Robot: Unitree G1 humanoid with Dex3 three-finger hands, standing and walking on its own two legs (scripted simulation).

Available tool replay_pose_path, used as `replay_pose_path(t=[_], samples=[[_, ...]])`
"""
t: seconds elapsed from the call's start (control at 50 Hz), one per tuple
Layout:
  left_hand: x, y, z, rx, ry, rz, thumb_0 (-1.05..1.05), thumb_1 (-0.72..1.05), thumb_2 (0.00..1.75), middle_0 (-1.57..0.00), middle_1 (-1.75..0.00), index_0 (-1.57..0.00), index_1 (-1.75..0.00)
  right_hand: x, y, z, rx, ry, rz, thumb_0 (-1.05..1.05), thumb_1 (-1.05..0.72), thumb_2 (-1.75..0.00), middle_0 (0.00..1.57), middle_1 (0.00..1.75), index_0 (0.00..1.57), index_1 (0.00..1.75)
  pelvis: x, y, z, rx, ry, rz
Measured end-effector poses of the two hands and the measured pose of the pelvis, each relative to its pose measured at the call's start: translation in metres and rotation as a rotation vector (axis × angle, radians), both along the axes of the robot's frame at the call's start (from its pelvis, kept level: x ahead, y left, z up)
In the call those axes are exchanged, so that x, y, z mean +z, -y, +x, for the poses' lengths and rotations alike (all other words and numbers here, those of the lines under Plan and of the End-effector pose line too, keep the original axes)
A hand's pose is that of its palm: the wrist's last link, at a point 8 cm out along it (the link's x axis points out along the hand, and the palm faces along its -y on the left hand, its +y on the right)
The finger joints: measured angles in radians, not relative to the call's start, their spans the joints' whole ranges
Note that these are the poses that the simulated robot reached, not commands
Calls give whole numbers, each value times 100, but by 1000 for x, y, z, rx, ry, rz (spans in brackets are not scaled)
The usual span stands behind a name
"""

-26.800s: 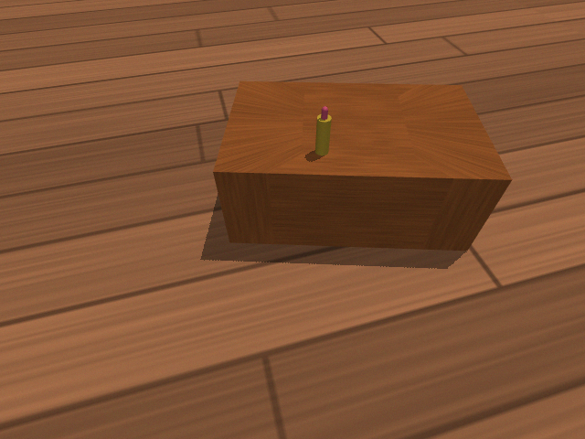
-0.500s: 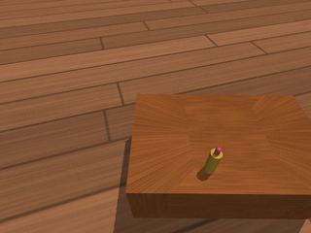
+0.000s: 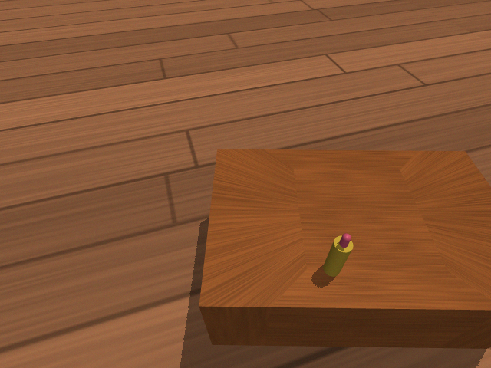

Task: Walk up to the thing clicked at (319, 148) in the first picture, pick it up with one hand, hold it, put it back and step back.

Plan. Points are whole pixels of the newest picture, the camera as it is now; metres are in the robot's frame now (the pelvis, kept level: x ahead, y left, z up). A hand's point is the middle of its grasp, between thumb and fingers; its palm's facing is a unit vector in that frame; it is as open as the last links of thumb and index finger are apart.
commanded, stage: stand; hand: right
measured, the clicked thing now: (338, 253) +0.45 -0.24 -0.27
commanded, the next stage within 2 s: step back in 0.30 s
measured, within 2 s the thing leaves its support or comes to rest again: neither
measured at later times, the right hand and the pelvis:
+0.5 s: hand out of the picture +0.06 -0.26 -0.16, palm faces -0.01 +0.92 -0.39, open 7.4 cm; pelvis -0.03 +0.01 -0.01, yaw +0 degrees
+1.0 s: hand out of the picture -0.03 -0.24 -0.19, palm faces +0.05 +0.93 -0.36, open 7.4 cm; pelvis -0.12 +0.02 -0.03, yaw -3 degrees
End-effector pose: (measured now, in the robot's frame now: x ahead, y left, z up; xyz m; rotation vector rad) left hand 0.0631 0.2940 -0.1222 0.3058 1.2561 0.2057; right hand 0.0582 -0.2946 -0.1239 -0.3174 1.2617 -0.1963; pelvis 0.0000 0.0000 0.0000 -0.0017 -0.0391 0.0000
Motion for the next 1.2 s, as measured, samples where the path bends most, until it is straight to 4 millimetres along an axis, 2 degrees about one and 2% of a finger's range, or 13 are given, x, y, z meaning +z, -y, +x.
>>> replay_pose_path(t=[0.32,0.44,0.54,0.6,0.66,0.74,0.82,0.94,1.0,1.1,1.2], samples=[[0,1,2,7,11,0,0,91,90,-20,-30,-20,-30,1,3,7,5,9,2,0,-90,-90,20,30,20,30,0,3,1,6,-4,-3],[-5,-13,2,16,27,19,0,90,90,-20,-30,-21,-30,-1,10,6,-4,27,-23,0,-90,-90,20,30,20,30,-9,-3,-22,7,-5,-12],[-14,-35,7,-27,48,31,0,90,90,-21,-30,-21,-30,0,7,-13,-12,23,-67,0,-91,-90,20,30,20,30,-19,-23,-39,6,-14,-4],[-25,-50,17,-34,90,31,0,90,90,-20,-30,-21,-30,-4,1,-34,-13,2,-101,0,-91,-90,20,30,20,30,-30,-35,-49,14,-20,-15],[-26,-54,20,-33,116,35,0,91,90,-20,-30,-20,-30,-1,-11,-58,-5,-46,-101,0,-91,-90,20,30,20,30,-27,-37,-60,14,-13,-9],[-24,-51,7,-44,96,25,0,91,90,-20,-30,-20,-30,3,-21,-77,-10,-62,-92,0,-90,-90,20,30,20,30,-20,-38,-71,6,-29,-17],[-23,-45,-18,-73,48,28,0,91,90,-20,-30,-20,-30,0,-24,-81,-25,-6,-80,1,-90,-90,20,30,20,30,-19,-38,-83,-24,-29,-12],[-21,-34,-50,-99,37,57,0,91,90,-20,-30,-20,-30,-19,-14,-89,-37,74,-41,0,-90,-90,21,30,21,30,-31,-28,-106,-65,-11,9],[-13,-25,-69,-97,46,60,0,91,90,-20,-30,-20,-30,-26,-9,-96,-51,83,-18,0,-90,-90,20,30,20,30,-30,-23,-119,-45,10,-27],[6,-22,-93,-77,68,65,0,90,90,-21,-30,-21,-30,-17,-8,-112,-37,77,-2,0,-90,-90,20,30,20,30,-16,-21,-138,-57,-7,35],[14,-30,-102,-78,128,83,0,90,90,-21,-30,-21,-30,-14,-5,-136,-1,51,-37,0,-90,-90,20,30,20,30,-15,-28,-161,-30,-31,26]])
